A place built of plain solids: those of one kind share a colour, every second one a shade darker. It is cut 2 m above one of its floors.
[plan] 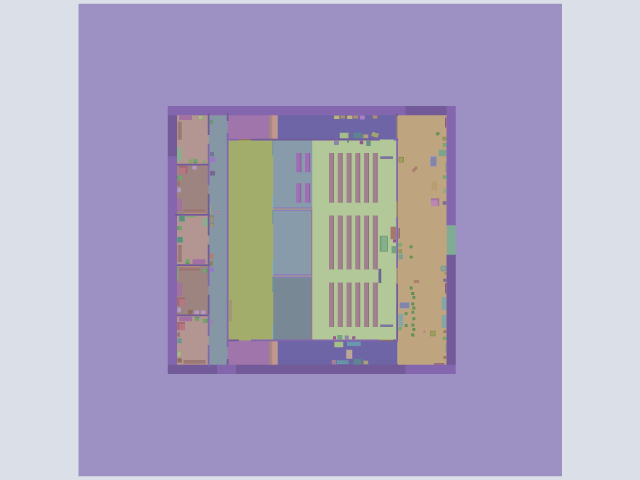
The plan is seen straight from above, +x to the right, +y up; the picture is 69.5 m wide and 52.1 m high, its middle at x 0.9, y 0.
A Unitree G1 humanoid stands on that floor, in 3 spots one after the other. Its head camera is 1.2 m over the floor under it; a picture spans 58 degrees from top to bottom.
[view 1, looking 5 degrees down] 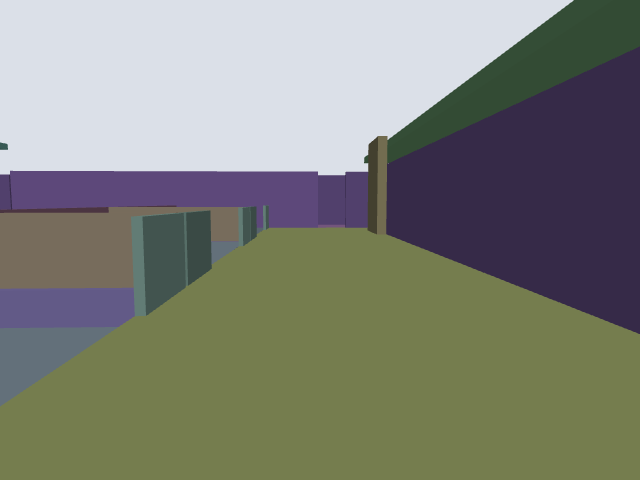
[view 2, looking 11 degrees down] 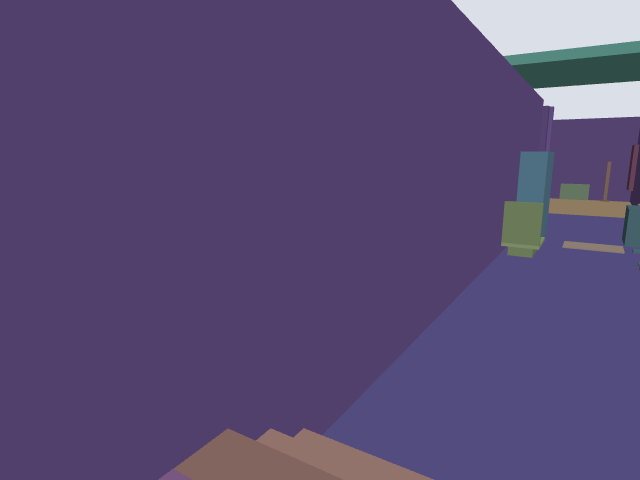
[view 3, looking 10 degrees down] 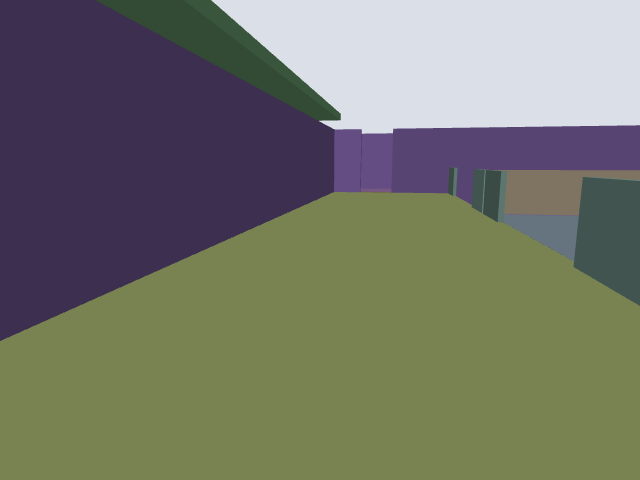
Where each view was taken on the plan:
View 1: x -5.98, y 9.50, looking -92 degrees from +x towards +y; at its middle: floor_stage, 13.77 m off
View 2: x -5.54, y -12.28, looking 32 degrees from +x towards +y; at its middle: wall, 2.45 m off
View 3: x -6.38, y -7.72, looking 100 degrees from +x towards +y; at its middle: floor_stage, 6.91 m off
